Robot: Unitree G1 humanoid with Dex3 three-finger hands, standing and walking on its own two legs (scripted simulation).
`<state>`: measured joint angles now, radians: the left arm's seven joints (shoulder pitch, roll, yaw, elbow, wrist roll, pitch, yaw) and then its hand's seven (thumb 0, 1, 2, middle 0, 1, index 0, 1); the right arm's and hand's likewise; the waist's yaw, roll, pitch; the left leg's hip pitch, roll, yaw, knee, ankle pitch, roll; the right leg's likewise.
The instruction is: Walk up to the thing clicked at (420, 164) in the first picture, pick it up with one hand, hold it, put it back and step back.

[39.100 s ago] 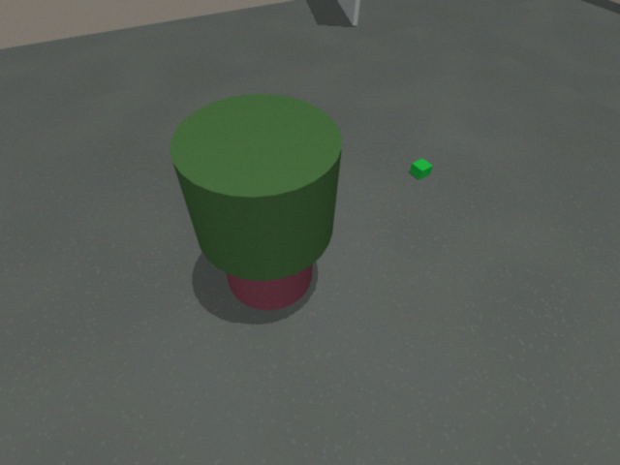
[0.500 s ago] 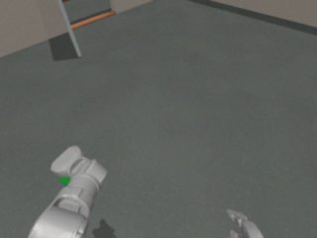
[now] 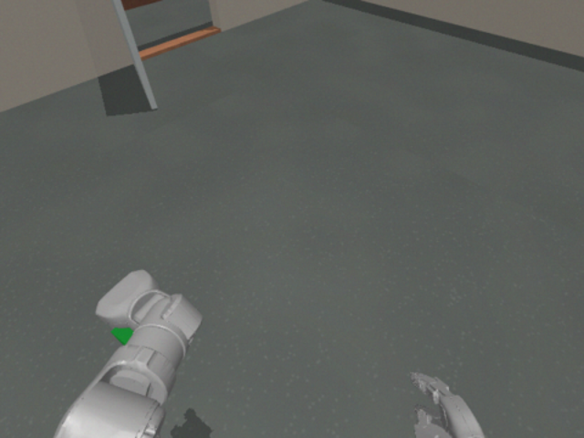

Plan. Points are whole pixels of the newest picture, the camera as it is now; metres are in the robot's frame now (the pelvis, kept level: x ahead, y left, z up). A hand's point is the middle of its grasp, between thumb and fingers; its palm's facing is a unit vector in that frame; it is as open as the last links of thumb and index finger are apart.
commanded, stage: hold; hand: left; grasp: from above
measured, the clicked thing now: (151, 332) +0.30 +0.23 -0.07
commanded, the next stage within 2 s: crouch in 0.44 s
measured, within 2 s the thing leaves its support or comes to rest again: neither
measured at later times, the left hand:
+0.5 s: hand (150, 319) +0.31 +0.22 -0.03, palm faces -0.23 -0.37 -0.90, open 10.0 cm
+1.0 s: hand (161, 341) +0.31 +0.23 -0.12, palm faces -0.32 -0.30 -0.90, open 9.9 cm
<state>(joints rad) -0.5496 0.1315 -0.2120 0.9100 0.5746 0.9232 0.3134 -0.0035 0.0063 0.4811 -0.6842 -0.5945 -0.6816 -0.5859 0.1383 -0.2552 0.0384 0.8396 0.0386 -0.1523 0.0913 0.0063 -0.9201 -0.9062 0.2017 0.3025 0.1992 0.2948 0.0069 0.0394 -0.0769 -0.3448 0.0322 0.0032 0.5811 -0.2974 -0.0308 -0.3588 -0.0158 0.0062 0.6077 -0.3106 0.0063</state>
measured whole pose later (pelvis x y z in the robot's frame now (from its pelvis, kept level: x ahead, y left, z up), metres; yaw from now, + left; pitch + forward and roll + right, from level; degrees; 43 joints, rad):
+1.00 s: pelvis -0.01 +0.01 -0.03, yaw -1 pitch +13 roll +0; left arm -0.68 0.14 -0.09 1.26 0.64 0.71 0.49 -0.01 0.04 0.43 -0.73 -0.48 -0.72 -0.48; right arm 0.19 -0.25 -0.02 0.87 -0.01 -0.19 0.10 0.00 -0.89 -0.89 0.20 0.30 0.20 0.30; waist -0.04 -0.01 -0.11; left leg -0.67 0.04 0.00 0.83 -0.38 -0.03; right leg -0.67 -0.01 0.01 0.82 -0.37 0.01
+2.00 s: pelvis -0.10 +0.01 -0.38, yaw -4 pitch +36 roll -4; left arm -1.18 0.56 0.28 1.63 0.76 0.43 0.59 -0.01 0.04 0.39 -0.77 -0.43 -0.77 -0.44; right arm 0.17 -0.29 0.00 0.91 -0.13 -0.25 0.23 0.00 -0.91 -0.90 0.20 0.30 0.20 0.29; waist -0.26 0.06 -0.11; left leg -2.19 0.03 -0.10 2.22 -0.67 -0.03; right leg -2.17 0.02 -0.01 2.18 -0.64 0.04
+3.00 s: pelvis -0.09 +0.02 -0.44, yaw -8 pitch +33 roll -8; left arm -1.26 0.77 0.35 1.80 0.85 0.35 0.67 -0.01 0.01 0.41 -0.79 -0.44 -0.78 -0.44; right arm 0.20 -0.34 0.09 0.91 -0.21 -0.31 0.33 0.00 -0.92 -0.90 0.20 0.30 0.20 0.29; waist -0.35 0.01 0.04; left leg -2.33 0.02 -0.18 2.44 -0.69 -0.03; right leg -2.28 0.04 -0.07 2.33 -0.64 0.06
